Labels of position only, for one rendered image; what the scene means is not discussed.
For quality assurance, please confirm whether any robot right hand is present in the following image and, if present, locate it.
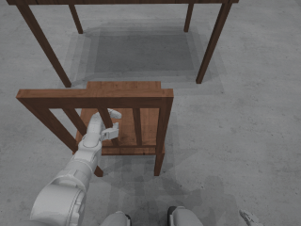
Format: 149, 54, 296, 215
239, 209, 263, 226

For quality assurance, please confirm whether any robot thigh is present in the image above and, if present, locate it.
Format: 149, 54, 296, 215
169, 209, 203, 226
101, 213, 131, 226

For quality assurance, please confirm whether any left robot upper arm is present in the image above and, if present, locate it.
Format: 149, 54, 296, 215
12, 184, 87, 226

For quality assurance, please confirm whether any table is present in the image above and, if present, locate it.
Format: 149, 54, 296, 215
6, 0, 239, 88

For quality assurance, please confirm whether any robot left hand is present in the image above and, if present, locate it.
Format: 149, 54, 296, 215
87, 108, 122, 141

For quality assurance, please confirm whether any left robot thigh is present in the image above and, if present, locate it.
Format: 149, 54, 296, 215
101, 213, 131, 226

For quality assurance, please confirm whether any right robot thigh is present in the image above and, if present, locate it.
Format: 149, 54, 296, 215
169, 209, 203, 226

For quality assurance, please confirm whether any chair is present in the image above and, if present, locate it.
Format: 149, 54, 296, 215
15, 81, 174, 177

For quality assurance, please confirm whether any robot left forearm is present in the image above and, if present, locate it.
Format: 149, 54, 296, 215
29, 132, 103, 220

